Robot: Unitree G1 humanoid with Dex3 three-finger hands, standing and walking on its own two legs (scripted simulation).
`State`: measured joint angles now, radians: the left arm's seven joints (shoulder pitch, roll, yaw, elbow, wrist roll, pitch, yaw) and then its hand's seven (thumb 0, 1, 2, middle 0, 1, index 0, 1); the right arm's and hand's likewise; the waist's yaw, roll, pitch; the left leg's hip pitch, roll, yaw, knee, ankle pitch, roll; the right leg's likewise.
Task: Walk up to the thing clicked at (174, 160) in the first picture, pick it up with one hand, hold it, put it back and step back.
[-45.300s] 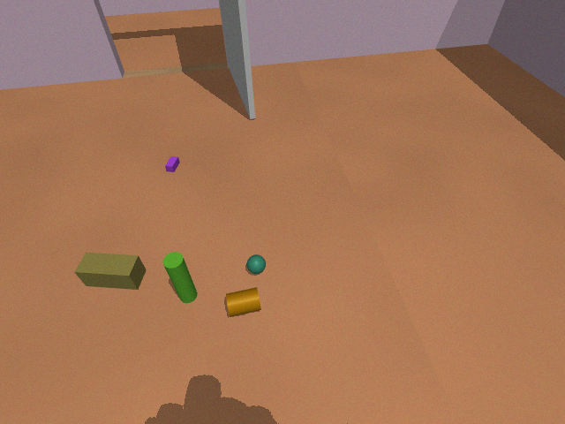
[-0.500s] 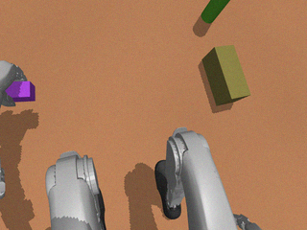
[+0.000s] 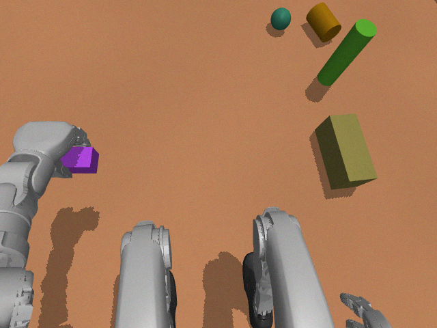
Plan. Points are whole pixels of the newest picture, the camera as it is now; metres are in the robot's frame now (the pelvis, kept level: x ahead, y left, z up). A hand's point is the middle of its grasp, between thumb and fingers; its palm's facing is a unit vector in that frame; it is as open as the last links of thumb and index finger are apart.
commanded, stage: lift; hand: left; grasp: from above
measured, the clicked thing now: (72, 160) +0.45 +0.28 -0.14
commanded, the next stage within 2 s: hold in 1.10 s
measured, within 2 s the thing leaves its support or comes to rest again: neither
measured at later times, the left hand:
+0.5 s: hand out of the picture +0.37 +0.26 +0.11, palm faces -0.46 -0.07 -0.88, open 7.1 cm
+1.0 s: hand out of the picture +0.37 +0.24 +0.22, palm faces -0.45 -0.05 -0.89, open 7.1 cm
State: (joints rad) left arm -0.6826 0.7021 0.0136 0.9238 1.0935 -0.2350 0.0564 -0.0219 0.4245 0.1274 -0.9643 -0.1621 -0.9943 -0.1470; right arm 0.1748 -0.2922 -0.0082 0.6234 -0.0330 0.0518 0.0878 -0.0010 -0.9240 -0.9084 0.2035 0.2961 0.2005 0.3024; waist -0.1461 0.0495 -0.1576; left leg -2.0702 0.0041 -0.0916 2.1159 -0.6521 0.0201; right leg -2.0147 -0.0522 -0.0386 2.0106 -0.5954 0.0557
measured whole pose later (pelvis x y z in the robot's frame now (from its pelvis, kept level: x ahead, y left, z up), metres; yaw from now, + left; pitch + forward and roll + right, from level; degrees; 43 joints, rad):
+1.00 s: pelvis +0.06 -0.01 +0.29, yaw +2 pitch +12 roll -1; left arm -0.33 0.44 -0.16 0.81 1.03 -0.08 0.10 -0.02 0.44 0.10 -0.96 -0.16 -1.00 -0.14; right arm 0.25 -0.24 -0.05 0.73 0.04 -0.01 -0.05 0.00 -0.91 -0.90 0.20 0.30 0.20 0.30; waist -0.06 0.04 -0.10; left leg -0.78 0.05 0.01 1.00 -0.43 0.00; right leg -0.79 -0.02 0.00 0.94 -0.37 0.03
